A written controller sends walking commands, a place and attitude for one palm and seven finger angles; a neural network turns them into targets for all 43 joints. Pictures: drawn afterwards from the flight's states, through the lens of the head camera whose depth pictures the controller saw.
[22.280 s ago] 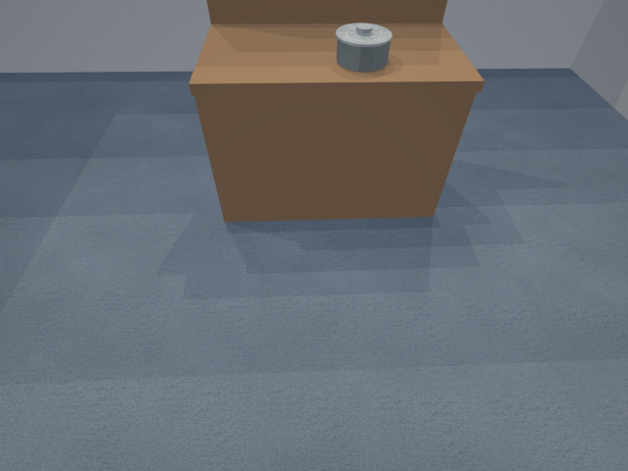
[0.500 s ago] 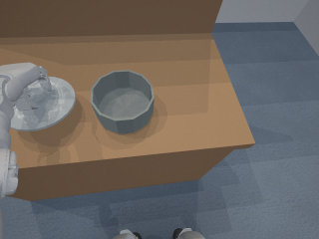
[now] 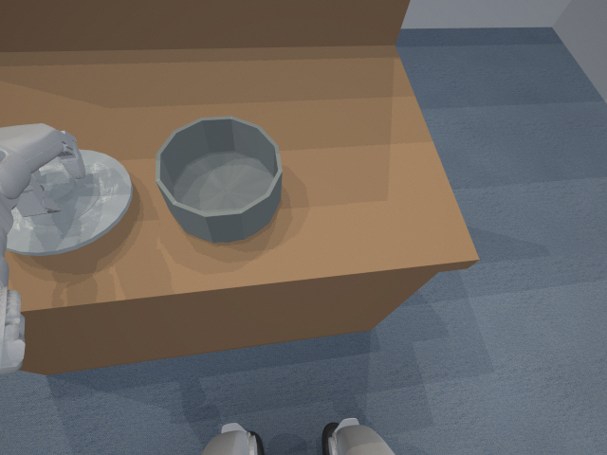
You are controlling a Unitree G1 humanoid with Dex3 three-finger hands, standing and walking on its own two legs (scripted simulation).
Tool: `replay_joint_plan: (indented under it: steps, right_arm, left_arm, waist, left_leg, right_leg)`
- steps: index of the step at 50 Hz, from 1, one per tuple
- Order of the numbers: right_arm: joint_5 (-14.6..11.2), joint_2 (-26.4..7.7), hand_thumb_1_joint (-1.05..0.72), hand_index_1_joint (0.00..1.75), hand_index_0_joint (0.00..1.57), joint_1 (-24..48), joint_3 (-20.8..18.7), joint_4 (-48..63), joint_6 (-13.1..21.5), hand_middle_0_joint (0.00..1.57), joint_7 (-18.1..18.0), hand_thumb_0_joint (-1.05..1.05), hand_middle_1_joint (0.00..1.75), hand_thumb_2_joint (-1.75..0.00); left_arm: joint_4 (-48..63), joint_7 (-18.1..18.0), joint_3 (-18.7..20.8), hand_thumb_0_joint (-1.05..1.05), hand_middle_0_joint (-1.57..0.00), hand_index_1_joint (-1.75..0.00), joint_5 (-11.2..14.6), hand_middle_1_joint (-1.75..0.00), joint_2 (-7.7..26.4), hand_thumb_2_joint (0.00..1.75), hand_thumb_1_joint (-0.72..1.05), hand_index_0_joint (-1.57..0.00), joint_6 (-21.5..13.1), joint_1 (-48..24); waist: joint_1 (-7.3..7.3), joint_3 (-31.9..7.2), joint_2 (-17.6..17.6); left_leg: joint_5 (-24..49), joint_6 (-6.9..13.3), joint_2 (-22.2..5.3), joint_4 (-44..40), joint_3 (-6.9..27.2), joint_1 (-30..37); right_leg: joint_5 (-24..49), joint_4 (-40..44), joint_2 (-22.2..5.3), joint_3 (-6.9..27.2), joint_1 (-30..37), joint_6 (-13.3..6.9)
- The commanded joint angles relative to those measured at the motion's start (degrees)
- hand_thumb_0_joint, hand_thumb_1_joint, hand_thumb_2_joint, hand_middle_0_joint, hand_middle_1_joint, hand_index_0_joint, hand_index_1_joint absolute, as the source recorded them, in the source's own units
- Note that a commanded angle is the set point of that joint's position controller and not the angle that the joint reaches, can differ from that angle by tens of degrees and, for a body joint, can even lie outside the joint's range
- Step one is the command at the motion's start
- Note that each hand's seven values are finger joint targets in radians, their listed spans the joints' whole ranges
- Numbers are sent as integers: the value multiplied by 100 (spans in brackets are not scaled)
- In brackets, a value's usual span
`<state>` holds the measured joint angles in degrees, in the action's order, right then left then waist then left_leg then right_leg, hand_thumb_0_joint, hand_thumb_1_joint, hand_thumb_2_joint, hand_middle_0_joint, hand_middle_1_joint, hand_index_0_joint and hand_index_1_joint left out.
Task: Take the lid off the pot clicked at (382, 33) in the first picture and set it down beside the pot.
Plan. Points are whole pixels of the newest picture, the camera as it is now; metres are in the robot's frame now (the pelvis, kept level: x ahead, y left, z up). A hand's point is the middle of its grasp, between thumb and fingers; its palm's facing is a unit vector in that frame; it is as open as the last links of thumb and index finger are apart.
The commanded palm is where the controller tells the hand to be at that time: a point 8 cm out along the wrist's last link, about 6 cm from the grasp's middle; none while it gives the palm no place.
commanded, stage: lower the lid onto the table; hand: left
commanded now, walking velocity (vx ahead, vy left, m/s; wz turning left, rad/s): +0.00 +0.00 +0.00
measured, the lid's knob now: (55, 188) +0.49 +0.31 -0.01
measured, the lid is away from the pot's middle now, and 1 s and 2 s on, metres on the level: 0.23 0.24 0.24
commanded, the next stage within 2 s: open the fingers wide in 0.18 s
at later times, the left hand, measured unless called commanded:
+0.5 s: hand (38, 206) +0.46 +0.32 +0.00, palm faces -0.46 -0.10 -0.88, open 8.4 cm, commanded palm +0.48 +0.31 +0.05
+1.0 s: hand (39, 209) +0.45 +0.32 +0.00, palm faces -0.45 -0.08 -0.89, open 9.1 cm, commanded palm +0.48 +0.30 +0.05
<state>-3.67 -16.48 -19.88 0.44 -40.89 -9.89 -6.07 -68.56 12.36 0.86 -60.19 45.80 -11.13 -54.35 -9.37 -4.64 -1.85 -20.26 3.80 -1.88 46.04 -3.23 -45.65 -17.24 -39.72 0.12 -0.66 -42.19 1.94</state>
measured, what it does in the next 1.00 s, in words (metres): stands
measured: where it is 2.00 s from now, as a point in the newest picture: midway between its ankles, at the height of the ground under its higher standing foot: outside the picture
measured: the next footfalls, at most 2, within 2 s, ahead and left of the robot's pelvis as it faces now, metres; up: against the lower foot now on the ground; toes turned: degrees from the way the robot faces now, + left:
none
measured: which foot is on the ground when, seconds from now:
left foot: down 0.00-1.00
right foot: down 0.00-1.00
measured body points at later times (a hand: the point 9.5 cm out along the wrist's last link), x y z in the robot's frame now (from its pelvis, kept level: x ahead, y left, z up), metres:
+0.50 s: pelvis +0.00 +0.01 -0.01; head +0.13 +0.04 +0.42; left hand +0.48 +0.33 +0.05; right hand -0.01 -0.27 -0.12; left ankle +0.01 +0.07 -0.70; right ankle +0.01 -0.15 -0.70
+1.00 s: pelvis -0.01 +0.02 -0.01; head +0.11 +0.05 +0.43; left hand +0.47 +0.32 +0.05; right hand -0.01 -0.26 -0.12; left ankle +0.01 +0.08 -0.70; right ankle +0.01 -0.15 -0.70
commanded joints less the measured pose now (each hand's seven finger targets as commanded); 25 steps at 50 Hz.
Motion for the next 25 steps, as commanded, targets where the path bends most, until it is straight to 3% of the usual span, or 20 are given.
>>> replay_joint_plan:
  steps: [1, 4, 6, 9, 10, 13, 14, 16, 18, 19, 21, 22, 25]
  right_arm:
    - [33, -1162, -90, 30, 20, -945, -336, 156, 77, 20, -139, 0, 30, -90]
    - [20, -1182, -90, 30, 20, -958, -296, 199, 84, 20, -164, 0, 30, -90]
    - [47, -1184, -90, 30, 20, -980, -298, 188, 86, 20, -188, 0, 30, -90]
    - [30, -1173, -90, 30, 20, -993, -283, 173, 81, 20, -187, 0, 30, -90]
    - [55, -1197, -90, 30, 20, -1018, -288, 177, 68, 20, -188, 0, 30, -90]
    - [60, -1171, -90, 30, 20, -1039, -282, 164, 46, 20, -174, 0, 30, -90]
    - [54, -1041, -90, 30, 20, -979, -378, 354, 2, 20, -45, 0, 30, -90]
    - [97, -1068, -90, 30, 20, -885, -428, 342, -120, 20, 53, 0, 30, -90]
    - [112, -1105, -90, 30, 20, -904, -465, 245, -229, 20, 86, 0, 30, -90]
    - [86, -1097, -90, 30, 20, -903, -460, 222, -222, 20, 97, 0, 30, -90]
    - [87, -1115, -90, 30, 20, -898, -463, 202, -225, 20, 81, 0, 30, -90]
    - [73, -1071, -90, 30, 20, -884, -439, 220, -210, 20, 102, 0, 30, -90]
    - [71, -1081, -90, 30, 20, -822, -453, 225, -208, 20, 129, 0, 30, -90]
  left_arm:
    - [1070, -270, 377, 0, -83, -104, 91, -107, 1946, 100, 57, -80, -23, -2621]
    - [965, -267, 423, 0, -83, -104, 77, -107, 2141, 100, 57, -80, -36, -2603]
    - [1271, -265, 540, 0, -83, -104, 49, -107, 2304, 100, 57, -80, -127, -2776]
    - [999, -236, 376, 0, -83, -104, 80, -107, 2097, 100, 57, -80, -95, -2661]
    - [1216, -239, 463, 0, -83, -104, 73, -107, 2234, 100, 57, -80, -119, -2798]
    - [916, -240, 351, 0, -83, -104, 27, -107, 2016, 100, 57, -80, -118, -2635]
    - [839, -227, 635, 0, -83, -104, 128, -107, 1752, 100, 57, -80, -80, -1275]
    - [1274, -224, 613, 0, -80, -103, 214, -107, 1603, 97, 55, -77, -126, -1322]
    - [1746, -310, 622, 0, -78, -103, 148, -106, 1845, 94, 52, -75, -73, -2053]
    - [1600, -366, 636, 0, -76, -103, 128, -106, 1856, 93, 51, -73, -23, -2046]
    - [1666, -470, 784, 0, -74, -102, 87, -105, 2031, 91, 48, -71, -28, -2071]
    - [1316, -504, 610, 0, -72, -102, 102, -105, 1773, 89, 47, -70, 22, -1801]
    - [1435, -572, 477, 0, -68, -101, 126, -104, 1591, 86, 43, -66, 57, -1902]
  waist:
    - [-52, -2615, -791]
    - [-73, -2615, -769]
    - [-47, -2930, -1013]
    - [-134, -2732, -916]
    - [-107, -2887, -1022]
    - [-145, -2810, -1038]
    - [306, -3006, -1062]
    - [219, -3313, -982]
    - [129, -3298, -1075]
    - [121, -3110, -1065]
    - [154, -3135, -1102]
    - [128, -2906, -1015]
    - [105, -2777, -933]
  left_leg:
    - [2302, 47, 83, -215, 274, 2588]
    - [2049, 61, 104, -119, 252, 2367]
    - [2301, 59, 84, -67, 281, 2556]
    - [2220, 49, 64, 56, 279, 2391]
    - [2230, 45, 56, 45, 314, 2453]
    - [2488, 18, 43, 186, 350, 2457]
    - [2990, -61, 111, 145, 392, 2635]
    - [3588, -86, 46, 201, 400, 2966]
    - [3360, -87, 32, 119, 446, 3019]
    - [3236, -85, 23, 85, 453, 2990]
    - [3342, -107, 27, 30, 488, 3103]
    - [3199, -104, 49, 33, 465, 2982]
    - [2748, -79, 51, -80, 451, 2877]
  right_leg:
    - [1162, 276, 345, -313, 111, -436]
    - [1002, 199, 360, -283, 74, -415]
    - [1168, 131, 349, -289, 85, -441]
    - [1035, 46, 374, -316, -161, -413]
    - [1017, 36, 370, -318, -144, -422]
    - [1007, -76, 405, -371, -454, -432]
    - [1199, -106, 398, -428, -136, -505]
    - [1522, -93, 409, -394, -124, -481]
    - [1374, -3, 411, -377, -153, -457]
    - [1260, 8, 416, -405, -213, -464]
    - [1236, 24, 402, -404, -245, -475]
    - [1153, 21, 419, -422, -302, -470]
    - [996, 102, 404, -407, -260, -479]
